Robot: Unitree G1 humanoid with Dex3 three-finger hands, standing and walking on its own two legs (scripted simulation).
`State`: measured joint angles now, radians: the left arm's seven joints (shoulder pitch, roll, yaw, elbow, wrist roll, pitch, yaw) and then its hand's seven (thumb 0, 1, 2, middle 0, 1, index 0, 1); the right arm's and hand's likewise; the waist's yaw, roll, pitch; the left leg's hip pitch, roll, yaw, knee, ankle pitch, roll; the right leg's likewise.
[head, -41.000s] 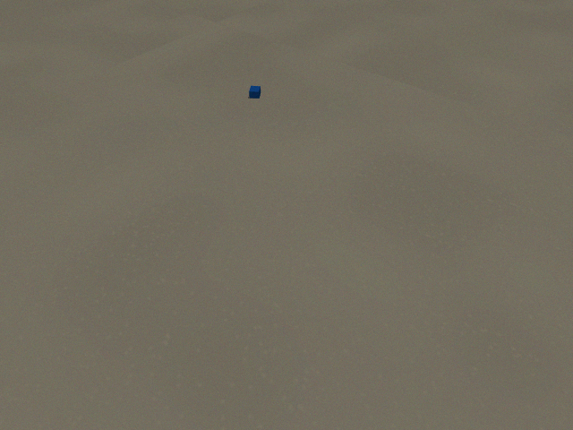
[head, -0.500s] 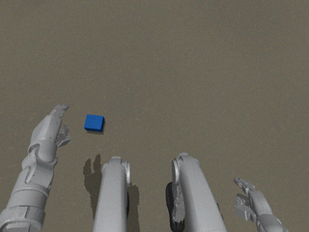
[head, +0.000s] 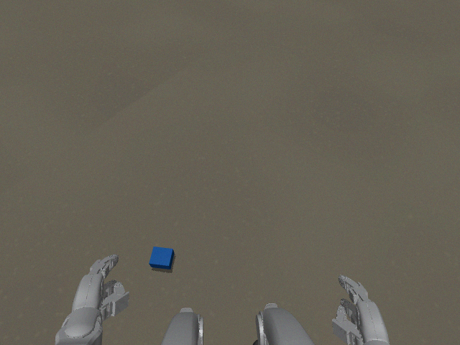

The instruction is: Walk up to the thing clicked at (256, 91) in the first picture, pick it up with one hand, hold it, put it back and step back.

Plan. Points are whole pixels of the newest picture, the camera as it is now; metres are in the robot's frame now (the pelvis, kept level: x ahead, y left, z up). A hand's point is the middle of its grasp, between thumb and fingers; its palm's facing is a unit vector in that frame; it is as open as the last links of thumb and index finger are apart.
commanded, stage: home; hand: left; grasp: from above
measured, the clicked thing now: (162, 258) +0.48 +0.23 -0.64
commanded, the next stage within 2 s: none
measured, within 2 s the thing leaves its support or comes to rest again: neither
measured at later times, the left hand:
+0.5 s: hand (111, 317) +0.18 +0.18 +0.00, palm faces +0.08 -0.98 -0.19, open 7.4 cm
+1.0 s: hand (114, 314) +0.19 +0.18 +0.00, palm faces +0.07 -0.98 -0.20, open 7.4 cm
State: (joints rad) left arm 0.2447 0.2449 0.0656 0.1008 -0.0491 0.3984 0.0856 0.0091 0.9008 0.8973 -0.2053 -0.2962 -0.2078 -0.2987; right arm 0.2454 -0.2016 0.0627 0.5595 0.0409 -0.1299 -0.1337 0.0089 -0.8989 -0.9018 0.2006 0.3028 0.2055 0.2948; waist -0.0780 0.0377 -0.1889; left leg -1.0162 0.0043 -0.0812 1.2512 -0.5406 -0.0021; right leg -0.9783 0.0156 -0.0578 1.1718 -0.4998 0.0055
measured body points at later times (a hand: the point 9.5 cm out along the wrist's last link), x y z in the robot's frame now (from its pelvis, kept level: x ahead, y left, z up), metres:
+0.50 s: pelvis +0.03 +0.00 +0.05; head +0.04 +0.01 +0.50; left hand +0.18 +0.24 +0.01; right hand +0.20 -0.24 -0.01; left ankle +0.03 +0.11 -0.63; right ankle +0.04 -0.13 -0.63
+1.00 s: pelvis +0.03 +0.00 +0.05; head +0.04 +0.00 +0.50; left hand +0.18 +0.23 +0.02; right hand +0.18 -0.25 -0.02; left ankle +0.03 +0.11 -0.63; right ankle +0.04 -0.13 -0.63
